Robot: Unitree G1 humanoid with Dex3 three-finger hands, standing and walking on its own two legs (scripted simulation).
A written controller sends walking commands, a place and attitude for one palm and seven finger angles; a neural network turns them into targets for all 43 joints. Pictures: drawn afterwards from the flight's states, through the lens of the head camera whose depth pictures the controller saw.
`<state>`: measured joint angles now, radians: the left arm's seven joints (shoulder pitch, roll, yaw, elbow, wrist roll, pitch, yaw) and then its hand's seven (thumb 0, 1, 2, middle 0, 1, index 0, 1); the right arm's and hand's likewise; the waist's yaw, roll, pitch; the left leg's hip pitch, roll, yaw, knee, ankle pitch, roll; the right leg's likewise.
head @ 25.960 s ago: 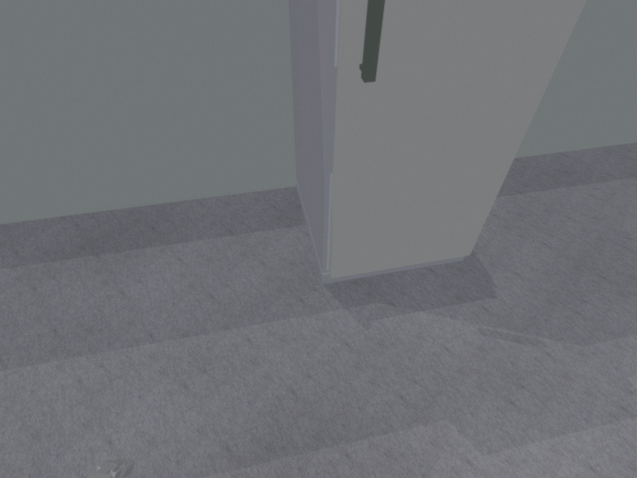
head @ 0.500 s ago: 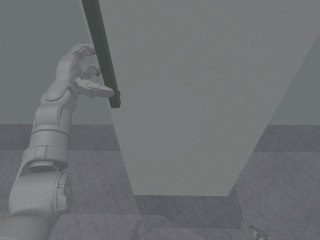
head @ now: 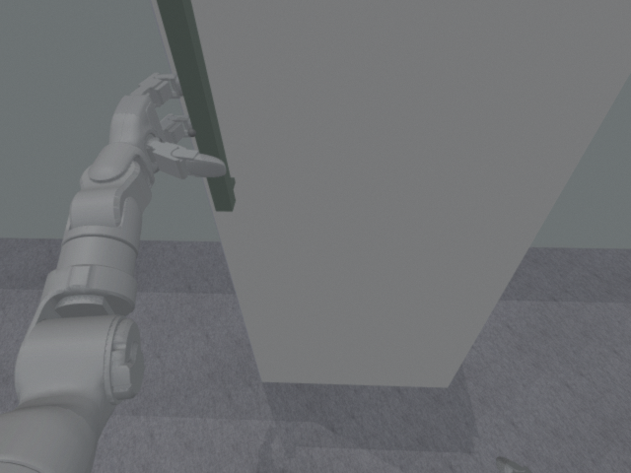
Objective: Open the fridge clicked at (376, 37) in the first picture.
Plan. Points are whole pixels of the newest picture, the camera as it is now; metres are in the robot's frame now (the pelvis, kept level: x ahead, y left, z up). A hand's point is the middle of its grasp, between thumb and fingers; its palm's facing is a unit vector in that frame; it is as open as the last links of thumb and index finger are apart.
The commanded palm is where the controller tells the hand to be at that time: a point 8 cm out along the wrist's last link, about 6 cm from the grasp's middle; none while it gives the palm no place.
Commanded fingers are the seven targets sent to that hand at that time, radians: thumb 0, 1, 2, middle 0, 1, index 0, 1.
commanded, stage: slide the fingers in behind the handle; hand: left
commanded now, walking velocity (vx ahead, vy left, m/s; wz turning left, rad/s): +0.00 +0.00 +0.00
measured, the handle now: (202, 86) +0.49 +0.15 +0.27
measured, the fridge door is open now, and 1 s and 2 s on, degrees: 0 0 0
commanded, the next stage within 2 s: grip the handle and tug to test in 1.90 s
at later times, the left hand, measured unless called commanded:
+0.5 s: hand (201, 138) +0.44 +0.15 +0.23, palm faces +0.00 -1.00 +0.02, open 13.9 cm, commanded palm +0.42 +0.21 +0.23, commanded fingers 0.00 -0.50 0.30 -0.30 -1.20 -0.30 -1.20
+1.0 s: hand (220, 137) +0.44 +0.13 +0.23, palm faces -0.01 -1.00 +0.01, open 13.9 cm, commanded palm +0.42 +0.18 +0.23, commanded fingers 0.00 -0.50 0.30 -0.30 -1.20 -0.30 -1.20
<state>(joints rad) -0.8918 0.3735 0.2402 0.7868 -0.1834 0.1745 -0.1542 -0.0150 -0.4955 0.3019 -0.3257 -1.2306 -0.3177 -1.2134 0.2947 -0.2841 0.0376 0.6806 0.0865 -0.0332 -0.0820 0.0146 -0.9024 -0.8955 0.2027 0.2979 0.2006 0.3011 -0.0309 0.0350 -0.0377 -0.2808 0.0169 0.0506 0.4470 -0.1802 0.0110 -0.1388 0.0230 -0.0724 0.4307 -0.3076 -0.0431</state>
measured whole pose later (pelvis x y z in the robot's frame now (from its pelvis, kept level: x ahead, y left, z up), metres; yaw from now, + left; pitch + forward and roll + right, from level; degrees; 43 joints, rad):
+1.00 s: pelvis +0.00 +0.01 +0.00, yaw -1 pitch +0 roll +0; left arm -0.86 0.27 0.20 0.71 -0.17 0.19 -0.06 -0.02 -0.50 0.30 -0.32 -1.22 -0.31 -1.20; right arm 0.28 -0.26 0.05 0.67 0.07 -0.04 -0.06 0.01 -0.90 -0.90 0.20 0.30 0.20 0.30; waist -0.03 0.04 -0.04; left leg -0.27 0.01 0.06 0.44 -0.18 0.02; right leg -0.13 0.02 -0.06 0.43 -0.30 -0.03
